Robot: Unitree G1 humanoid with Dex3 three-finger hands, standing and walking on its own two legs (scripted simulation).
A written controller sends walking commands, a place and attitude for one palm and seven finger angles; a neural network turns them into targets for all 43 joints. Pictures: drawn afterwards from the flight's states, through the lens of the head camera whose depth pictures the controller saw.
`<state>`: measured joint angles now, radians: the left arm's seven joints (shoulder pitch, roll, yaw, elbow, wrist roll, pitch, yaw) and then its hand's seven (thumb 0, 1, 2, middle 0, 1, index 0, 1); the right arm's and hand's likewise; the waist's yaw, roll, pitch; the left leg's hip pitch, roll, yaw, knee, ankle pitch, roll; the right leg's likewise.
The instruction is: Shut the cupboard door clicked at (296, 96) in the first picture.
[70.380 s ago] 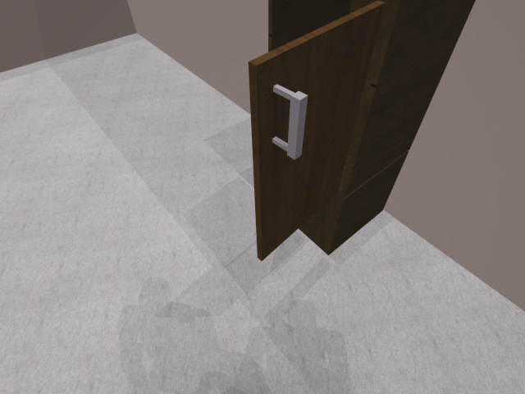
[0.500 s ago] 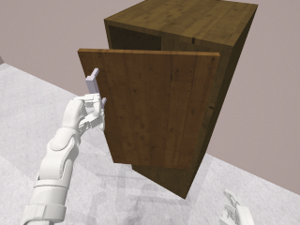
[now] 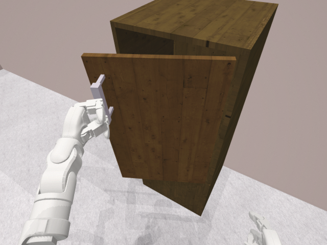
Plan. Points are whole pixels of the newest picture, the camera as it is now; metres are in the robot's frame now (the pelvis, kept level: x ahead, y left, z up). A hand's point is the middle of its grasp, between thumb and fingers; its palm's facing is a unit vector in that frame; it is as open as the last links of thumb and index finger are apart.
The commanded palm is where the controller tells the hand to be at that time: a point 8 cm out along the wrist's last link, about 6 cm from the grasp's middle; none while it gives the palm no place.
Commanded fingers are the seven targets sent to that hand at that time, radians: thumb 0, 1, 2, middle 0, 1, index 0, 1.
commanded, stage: push the door shut along its arc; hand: left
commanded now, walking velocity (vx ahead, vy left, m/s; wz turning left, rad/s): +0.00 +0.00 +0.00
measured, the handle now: (104, 100) +0.45 +0.19 +0.14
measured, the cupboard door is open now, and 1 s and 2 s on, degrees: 25 11 0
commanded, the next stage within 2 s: pull the fist back off the door in 1.86 s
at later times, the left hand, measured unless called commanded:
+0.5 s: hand (112, 109) +0.39 +0.15 +0.15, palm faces -0.14 -0.99 -0.04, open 3.1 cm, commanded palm +0.39 +0.19 +0.15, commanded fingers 0.00 0.90 0.90 -1.30 -1.50 -1.30 -1.50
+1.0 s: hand (132, 96) +0.46 +0.11 +0.15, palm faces -0.29 -0.96 -0.03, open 3.1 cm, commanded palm +0.46 +0.16 +0.15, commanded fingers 0.00 0.90 0.90 -1.30 -1.50 -1.30 -1.50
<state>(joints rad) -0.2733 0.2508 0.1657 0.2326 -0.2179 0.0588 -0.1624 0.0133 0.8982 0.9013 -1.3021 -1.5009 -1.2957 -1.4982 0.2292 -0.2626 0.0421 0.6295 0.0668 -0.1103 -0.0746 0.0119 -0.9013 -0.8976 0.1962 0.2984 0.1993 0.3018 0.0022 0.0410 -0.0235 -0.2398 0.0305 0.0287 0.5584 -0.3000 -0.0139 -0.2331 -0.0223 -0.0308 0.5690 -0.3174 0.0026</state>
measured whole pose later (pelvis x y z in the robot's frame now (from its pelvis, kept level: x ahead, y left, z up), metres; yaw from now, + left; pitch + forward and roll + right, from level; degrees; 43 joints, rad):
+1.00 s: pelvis -0.01 +0.01 -0.01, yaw +0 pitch +7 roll +0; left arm -0.93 0.37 0.18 1.05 -0.19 -0.17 -0.37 0.01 0.90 0.90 -1.30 -1.50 -1.30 -1.50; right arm 0.34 -0.29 0.03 0.70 0.05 -0.11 -0.06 0.01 -0.90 -0.90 0.20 0.30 0.20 0.30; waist -0.12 0.03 -0.03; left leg -0.49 0.02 0.04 0.69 -0.33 0.01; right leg -0.48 -0.03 -0.02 0.69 -0.34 0.02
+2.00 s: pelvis -0.01 +0.01 -0.03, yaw +0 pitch +16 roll -1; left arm -1.32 0.42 0.14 1.31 -0.15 -0.15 -0.44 0.00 0.98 1.04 -1.30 -1.50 -1.29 -1.50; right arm 0.41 -0.29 0.00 0.79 0.01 -0.12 -0.06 0.00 -0.90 -0.90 0.20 0.30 0.20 0.30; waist -0.19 0.03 -0.05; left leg -0.74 0.03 0.02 0.83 -0.37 0.01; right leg -0.72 -0.03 -0.03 0.80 -0.37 0.02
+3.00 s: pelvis +0.01 -0.01 -0.01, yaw -1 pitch +7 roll +0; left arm -0.83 0.09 0.12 0.86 -0.11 -0.08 0.08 0.01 0.90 0.90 -1.30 -1.50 -1.30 -1.50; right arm 0.28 -0.25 -0.01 0.66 0.04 -0.06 0.00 0.01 -0.90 -0.90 0.20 0.30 0.20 0.30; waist -0.06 0.04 -0.08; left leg -0.41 0.04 0.03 0.62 -0.33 -0.02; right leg -0.41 -0.01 -0.02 0.64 -0.35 -0.01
